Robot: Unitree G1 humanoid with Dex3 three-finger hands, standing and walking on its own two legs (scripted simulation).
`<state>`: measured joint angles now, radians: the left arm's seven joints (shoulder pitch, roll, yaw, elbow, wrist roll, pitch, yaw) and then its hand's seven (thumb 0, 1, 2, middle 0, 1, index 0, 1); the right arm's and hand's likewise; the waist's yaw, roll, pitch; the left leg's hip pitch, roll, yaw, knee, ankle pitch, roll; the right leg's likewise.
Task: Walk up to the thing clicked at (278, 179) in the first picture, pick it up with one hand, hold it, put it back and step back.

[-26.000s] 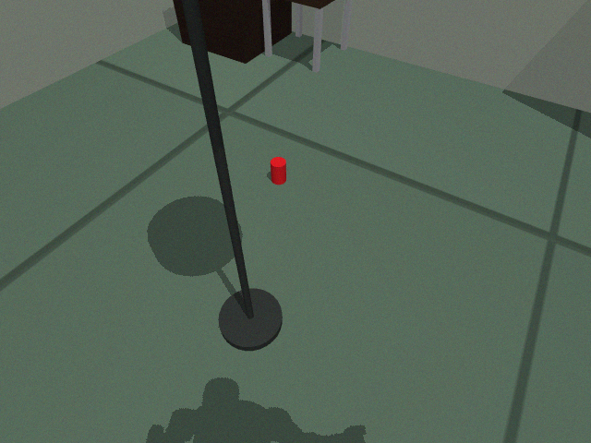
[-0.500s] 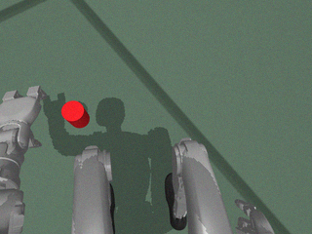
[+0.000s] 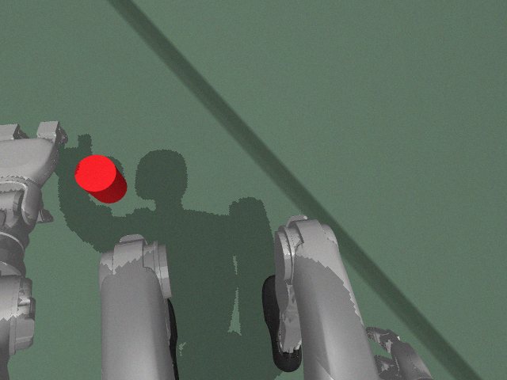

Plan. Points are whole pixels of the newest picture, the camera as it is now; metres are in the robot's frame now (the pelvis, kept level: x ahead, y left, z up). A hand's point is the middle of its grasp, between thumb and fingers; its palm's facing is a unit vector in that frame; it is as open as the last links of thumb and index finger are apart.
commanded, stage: rise first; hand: left
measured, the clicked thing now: (103, 180) +0.47 +0.24 -0.30
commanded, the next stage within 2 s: none
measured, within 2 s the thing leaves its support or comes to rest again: neither
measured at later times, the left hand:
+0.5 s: hand (48, 177) +0.44 +0.29 -0.17, palm faces -0.46 -0.06 -0.88, open 13.9 cm
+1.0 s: hand (55, 174) +0.45 +0.29 -0.19, palm faces -0.45 -0.06 -0.89, open 14.0 cm
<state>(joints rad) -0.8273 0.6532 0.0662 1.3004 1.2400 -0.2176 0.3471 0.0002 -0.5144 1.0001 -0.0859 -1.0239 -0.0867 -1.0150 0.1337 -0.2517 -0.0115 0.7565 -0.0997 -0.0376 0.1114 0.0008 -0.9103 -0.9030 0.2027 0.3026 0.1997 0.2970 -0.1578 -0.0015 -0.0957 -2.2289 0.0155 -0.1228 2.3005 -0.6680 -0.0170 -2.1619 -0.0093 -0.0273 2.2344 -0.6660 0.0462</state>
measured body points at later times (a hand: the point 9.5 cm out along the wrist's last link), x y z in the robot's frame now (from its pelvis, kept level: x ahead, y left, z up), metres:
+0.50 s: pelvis +0.01 +0.00 -0.01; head +0.24 +0.06 +0.37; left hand +0.46 +0.29 -0.12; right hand +0.07 -0.28 -0.13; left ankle +0.08 +0.13 -0.33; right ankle +0.10 -0.14 -0.33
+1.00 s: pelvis +0.01 +0.00 -0.02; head +0.24 +0.06 +0.36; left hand +0.47 +0.29 -0.14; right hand +0.06 -0.28 -0.13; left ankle +0.08 +0.13 -0.33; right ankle +0.10 -0.14 -0.33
